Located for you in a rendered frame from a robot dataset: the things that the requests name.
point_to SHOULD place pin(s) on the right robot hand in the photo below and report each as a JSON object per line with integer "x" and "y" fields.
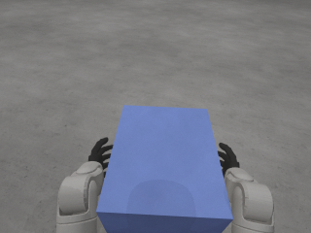
{"x": 230, "y": 160}

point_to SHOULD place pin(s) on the carton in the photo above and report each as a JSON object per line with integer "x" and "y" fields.
{"x": 164, "y": 174}

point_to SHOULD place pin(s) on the robot left forearm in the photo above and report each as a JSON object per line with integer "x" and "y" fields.
{"x": 77, "y": 200}

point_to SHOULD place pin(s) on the robot right forearm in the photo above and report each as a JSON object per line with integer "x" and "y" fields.
{"x": 252, "y": 203}

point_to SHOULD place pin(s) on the left robot hand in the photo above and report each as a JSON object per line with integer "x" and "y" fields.
{"x": 97, "y": 151}

